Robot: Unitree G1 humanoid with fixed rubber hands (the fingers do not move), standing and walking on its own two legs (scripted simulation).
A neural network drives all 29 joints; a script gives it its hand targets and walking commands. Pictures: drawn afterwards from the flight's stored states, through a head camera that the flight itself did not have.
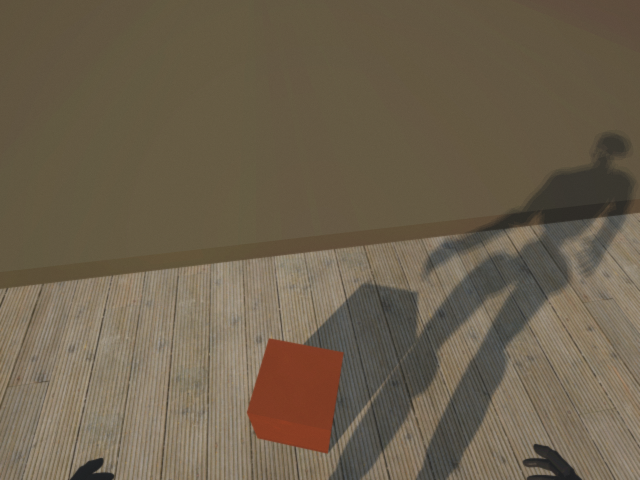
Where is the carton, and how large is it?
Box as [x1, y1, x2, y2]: [247, 338, 343, 453]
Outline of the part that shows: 269,338 247,410 248,416 257,437 327,453 343,352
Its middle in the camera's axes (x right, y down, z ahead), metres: -0.06 +0.45 +1.10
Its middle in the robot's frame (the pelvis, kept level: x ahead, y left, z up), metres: +0.42 +0.05 -0.66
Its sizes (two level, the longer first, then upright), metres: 0.210 0.200 0.250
